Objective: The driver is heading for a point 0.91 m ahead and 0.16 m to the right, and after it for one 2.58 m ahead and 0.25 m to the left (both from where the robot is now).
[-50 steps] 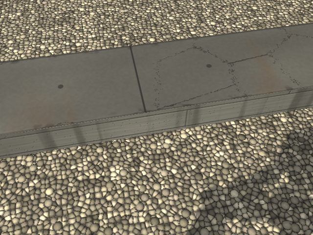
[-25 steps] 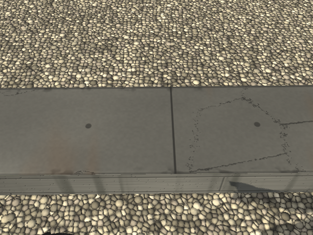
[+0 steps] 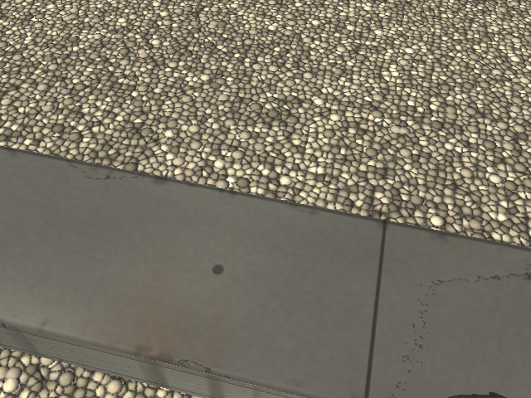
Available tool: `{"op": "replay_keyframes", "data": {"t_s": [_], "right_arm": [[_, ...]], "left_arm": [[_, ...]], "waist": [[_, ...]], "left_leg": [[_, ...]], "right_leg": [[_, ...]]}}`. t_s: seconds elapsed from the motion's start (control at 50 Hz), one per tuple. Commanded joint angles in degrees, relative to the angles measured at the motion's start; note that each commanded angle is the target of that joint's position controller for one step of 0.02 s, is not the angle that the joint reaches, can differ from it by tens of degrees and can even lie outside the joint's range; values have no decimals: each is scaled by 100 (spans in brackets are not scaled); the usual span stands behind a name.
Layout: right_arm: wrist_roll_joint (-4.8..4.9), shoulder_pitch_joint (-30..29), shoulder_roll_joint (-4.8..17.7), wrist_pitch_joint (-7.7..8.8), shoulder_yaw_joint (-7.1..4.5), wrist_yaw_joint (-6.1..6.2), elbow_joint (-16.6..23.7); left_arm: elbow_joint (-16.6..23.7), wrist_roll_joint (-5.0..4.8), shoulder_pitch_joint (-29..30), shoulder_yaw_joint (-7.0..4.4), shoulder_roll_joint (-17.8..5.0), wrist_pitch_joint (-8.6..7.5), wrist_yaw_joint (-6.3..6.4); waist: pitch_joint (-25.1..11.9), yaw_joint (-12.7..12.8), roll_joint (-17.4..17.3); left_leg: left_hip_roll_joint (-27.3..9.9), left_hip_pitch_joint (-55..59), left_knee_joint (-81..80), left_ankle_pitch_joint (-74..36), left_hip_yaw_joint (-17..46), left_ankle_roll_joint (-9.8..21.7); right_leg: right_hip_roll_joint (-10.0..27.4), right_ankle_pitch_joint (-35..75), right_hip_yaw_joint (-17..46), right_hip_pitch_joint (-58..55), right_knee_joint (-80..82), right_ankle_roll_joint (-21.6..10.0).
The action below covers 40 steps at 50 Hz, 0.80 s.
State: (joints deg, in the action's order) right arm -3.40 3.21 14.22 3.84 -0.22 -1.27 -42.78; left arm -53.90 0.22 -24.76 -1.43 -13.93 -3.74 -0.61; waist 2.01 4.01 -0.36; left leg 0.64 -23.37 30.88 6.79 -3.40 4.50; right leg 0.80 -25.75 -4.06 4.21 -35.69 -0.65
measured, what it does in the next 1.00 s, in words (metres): climbs: right foot, then left foot 0.17 m higher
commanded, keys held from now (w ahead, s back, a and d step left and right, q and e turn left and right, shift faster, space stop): w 0.88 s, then w+e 0.12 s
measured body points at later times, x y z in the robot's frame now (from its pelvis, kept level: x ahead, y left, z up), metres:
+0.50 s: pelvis +0.21 -0.01 +0.00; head +0.21 -0.03 +0.45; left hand +0.31 +0.23 -0.12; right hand +0.23 -0.26 -0.15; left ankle +0.10 +0.08 -0.67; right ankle +0.23 -0.09 -0.73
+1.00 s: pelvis +0.46 +0.03 +0.09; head +0.48 +0.01 +0.54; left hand +0.45 +0.27 -0.05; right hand +0.63 -0.17 -0.03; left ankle +0.53 +0.08 -0.55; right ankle +0.30 -0.11 -0.48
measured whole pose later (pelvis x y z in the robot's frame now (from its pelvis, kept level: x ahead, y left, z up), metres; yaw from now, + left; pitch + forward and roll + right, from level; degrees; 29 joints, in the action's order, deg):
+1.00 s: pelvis +0.46 +0.03 +0.09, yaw -2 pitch +2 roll +2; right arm -0.6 6.1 8.7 2.1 1.5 -0.8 -43.2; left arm -57.7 -1.0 -23.8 -1.8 -9.6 -4.7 -2.0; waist -0.8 0.5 -0.6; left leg 0.2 -40.3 66.7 28.7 -12.3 7.5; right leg -3.4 -8.0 8.7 23.5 -84.6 -7.3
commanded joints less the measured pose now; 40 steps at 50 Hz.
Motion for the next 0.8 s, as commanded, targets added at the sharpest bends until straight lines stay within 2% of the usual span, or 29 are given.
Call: {"op": "replay_keyframes", "data": {"t_s": [0.02, 0.04, 0.06, 0.1, 0.12, 0.16, 0.24, 0.26, 0.3, 0.32, 0.34, 0.36, 0.4, 0.42, 0.44, 0.46, 0.48, 0.5, 0.52, 0.54, 0.56, 0.6, 0.64, 0.68, 0.72, 0.74, 0.76, 0.78, 0.8], "right_arm": [[245, 1996, 1434, -62, -476, 101, -339], [254, 1498, 1039, -48, -362, 82, -265], [237, 1240, 779, -23, -292, 67, -257], [234, 1057, 572, 51, -222, 85, -321], [217, 1123, 597, 93, -222, 87, -380], [274, 1287, 655, 145, -238, 90, -529], [270, 1513, 671, 120, -236, 126, -725], [213, 1650, 611, 101, -231, 136, -797], [196, 1830, 551, 77, -206, 158, -886], [163, 1883, 521, 53, -188, 159, -923], [156, 1957, 631, 37, -219, 179, -952], [173, 1803, 684, 22, -227, 184, -904], [207, 1628, 730, 19, -233, 171, -883], [300, 1457, 824, -1, -272, 162, -891], [425, 1152, 780, 15, -276, 156, -816], [439, 992, 344, 77, -169, 133, -559], [279, 1913, -89, 29, -114, 162, -682], [119, 2145, -11, -47, -131, 166, -794], [4, 1602, 178, -75, -197, 134, -659], [31, 1319, 162, -95, -233, 94, -501], [81, 940, -33, -147, -170, 57, -307], [142, 529, -476, -231, 0, 55, 22], [188, 16, -829, -281, 168, 228, 455], [215, -690, -837, -299, 274, 310, 1057], [250, -1061, -857, -301, 355, 346, 1414], [221, -1317, -967, -309, 474, 312, 1696], [226, -1513, -969, -333, 520, 282, 1885], [156, -1343, -885, -373, 551, 198, 1929], [202, -1306, -855, -395, 562, 157, 1906]], "left_arm": [[458, 113, 7, -176, -873, 22, 83], [478, 137, 234, -156, -760, 21, 46], [450, 115, 337, -123, -613, 21, 29], [355, 186, 291, -95, -524, 114, -3], [342, 215, 305, -83, -447, 141, -27], [383, 229, 490, -90, -400, 159, -68], [623, 232, 1411, -17, -267, 156, -98], [530, 196, 1211, 32, -138, 194, -59], [648, 181, 1575, 62, -167, 200, 0], [638, 191, 1519, 71, -125, 199, 42], [668, 226, 1438, 45, -202, 203, 88], [669, 195, 1387, 46, -185, 192, 111], [507, 150, 879, -15, -246, 115, 179], [308, 134, 261, -51, -219, 48, 205], [42, 160, -477, -120, -305, 9, 242], [-92, 245, -1015, -275, -1010, -20, 291], [-160, 143, -790, -345, -1283, 44, 201], [-99, 15, -417, -401, -1197, 144, 158], [-28, -9, 87, -256, -580, 198, 95], [-75, 38, 269, -149, -259, 209, 61], [-185, 98, 144, -65, -44, 157, 59], [-481, 168, -275, -17, -61, 37, 74], [-685, 186, -624, 2, -147, -76, 25], [-724, 133, -497, 73, -226, -177, -5], [-865, 77, -615, 168, -148, -180, 26], [-1014, 15, -694, 223, -46, -124, 67], [-1133, -29, -965, 258, 21, -102, 148], [-1064, -116, -955, 234, -77, -46, 292], [-1093, -186, -1018, 233, -89, -3, 336]], "waist": [[-1154, -844, -663], [-510, -651, -497], [-261, -511, -403], [-181, -291, -494], [-274, -251, -468], [-289, -217, -424], [-43, -427, -441], [-230, -391, -687], [-47, -507, -505], [-40, -439, -502], [-39, -406, -467], [-40, -292, -341], [-296, -40, -281], [-518, 297, -269], [-645, 666, -179], [-754, 679, 826], [-614, -161, 1011], [-513, -181, 785], [241, -232, 444], [623, -371, 504], [848, -376, 558], [773, -416, 313], [504, -394, 258], [731, -492, 289], [806, -499, 280], [804, -590, 100], [682, -413, 307], [354, -427, 262], [227, -358, 281]], "left_leg": [[-2208, 3369, -1375, 96, 3310, 1131], [-1922, 2695, -1557, 71, 2678, 1005], [-1637, 2257, -1803, -134, 2198, 834], [-1284, 1763, -2007, -1032, 1552, 662], [-1232, 1679, -1996, -1597, 1347, 673], [-1159, 1668, -2022, -2041, 1040, 728], [-1030, 1628, -2180, -1728, 755, 736], [-1005, 1538, -2107, -1536, 628, 779], [-1110, 1421, -2089, -1451, 726, 840], [-1340, 1567, -1899, -2023, 925, 941], [-1524, 1927, -1745, -2272, 1088, 1041], [-1548, 2004, -1580, -2877, 1012, 1036], [-1307, 2050, -636, -4794, 701, 874], [-1049, 2028, 246, -5053, 503, 752], [-731, 1406, 1369, -4336, 364, 526], [-75, -12, 3310, -1215, 91, 142], [432, -1107, 4656, 1637, 481, -10], [227, -1578, 5492, 1736, 606, -26], [-16, -2227, 6123, 1546, 508, -44], [-88, -2706, 6559, 1512, 399, -17], [-174, -3336, 7221, 1531, 363, -9], [-185, -4255, 8276, 1586, 302, 62], [-92, -5140, 9679, 1984, 262, 206], [-174, -5591, 9499, 2225, 306, 241], [-258, -6010, 9362, 2352, 143, 240], [-472, -5725, 8322, 2204, -108, 253], [-504, -5506, 7873, 2223, -449, 222], [-612, -4374, 6738, 2008, -579, 216], [-537, -3391, 5779, 1948, -766, 213]], "right_leg": [[-4, -266, 534, 3027, -3126, -255], [169, 150, 561, 3097, -3004, -273], [335, 450, 552, 2931, -2714, -254], [403, 749, 475, 2483, -2492, -121], [358, 877, 428, 2337, -2477, -74], [348, 1070, 340, 2410, -2306, 17], [398, 1583, 156, 2595, -1269, 159], [301, 1469, -19, 2234, -1364, 132], [246, 1386, -108, 2094, -1092, 39], [185, 1185, -179, 2150, -1331, -94], [219, 896, -127, 2458, -1489, -206], [189, 802, -127, 2369, -1273, -290], [-117, 903, -170, 1403, -428, -485], [-234, 1536, -223, 711, 514, -547], [-175, 2234, -95, -289, 1455, -593], [1240, 2903, 1711, -1205, 2041, -835], [2056, 4788, 3018, -1327, 1859, -1261], [2257, 2008, 3187, -768, 2183, -1842], [1922, -129, 2906, -193, 2605, -1827], [1631, -948, 2603, 186, 2824, -1609], [1471, -819, 2337, 299, 2865, -1499], [1382, -88, 1883, 409, 2689, -1294], [1488, 200, 1717, 404, 2657, -1307], [1404, -7, 1402, 784, 2941, -1077], [1358, 347, 1203, 698, 3099, -990], [1084, 479, 908, 931, 3232, -797], [1006, 1281, 892, 778, 3500, -927], [1017, 2422, 768, 828, 4022, -1133], [936, 3377, 470, 795, 4254, -1199]]}}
